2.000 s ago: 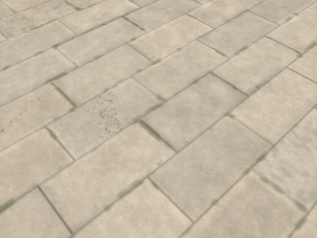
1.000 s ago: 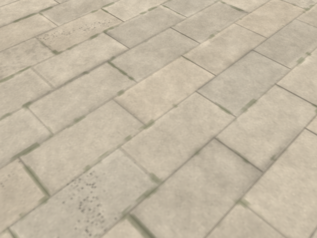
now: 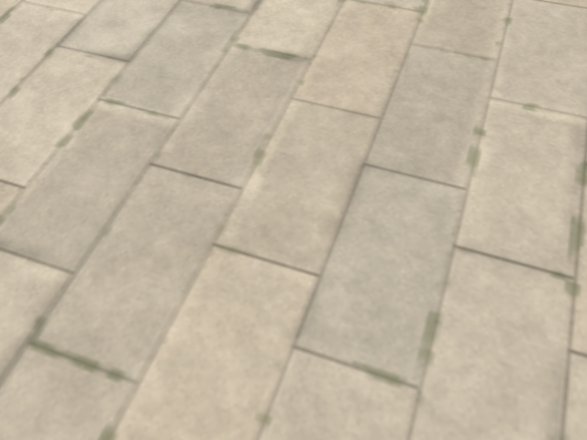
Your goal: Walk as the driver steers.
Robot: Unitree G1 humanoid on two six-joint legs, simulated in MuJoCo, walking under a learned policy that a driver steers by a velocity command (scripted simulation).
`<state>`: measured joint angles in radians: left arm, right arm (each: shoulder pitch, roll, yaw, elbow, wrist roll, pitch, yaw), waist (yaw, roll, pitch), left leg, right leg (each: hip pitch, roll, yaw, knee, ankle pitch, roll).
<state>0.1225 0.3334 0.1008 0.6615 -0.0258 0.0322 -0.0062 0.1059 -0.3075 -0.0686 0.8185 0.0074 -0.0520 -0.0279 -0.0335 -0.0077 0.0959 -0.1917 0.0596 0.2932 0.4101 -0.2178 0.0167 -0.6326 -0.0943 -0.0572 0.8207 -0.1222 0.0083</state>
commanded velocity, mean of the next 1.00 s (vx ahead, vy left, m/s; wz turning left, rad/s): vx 0.03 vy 0.00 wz -0.49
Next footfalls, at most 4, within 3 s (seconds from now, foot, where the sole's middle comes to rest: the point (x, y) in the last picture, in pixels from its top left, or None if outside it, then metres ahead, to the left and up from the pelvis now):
0.10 right None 0.17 -0.11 -0.78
0.54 left None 0.21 0.11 -0.78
0.84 right None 0.06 -0.11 -0.78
2.44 right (427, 376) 0.55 -0.27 -0.78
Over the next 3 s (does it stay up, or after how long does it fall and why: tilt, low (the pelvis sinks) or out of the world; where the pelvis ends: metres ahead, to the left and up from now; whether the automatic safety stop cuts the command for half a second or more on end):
stays up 0.88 -0.33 -0.02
